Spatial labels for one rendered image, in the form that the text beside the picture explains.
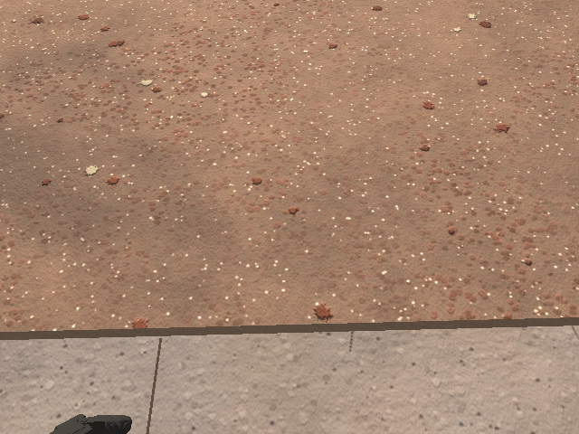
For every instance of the robot left hand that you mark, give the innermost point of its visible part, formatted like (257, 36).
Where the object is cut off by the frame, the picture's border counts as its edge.
(100, 424)

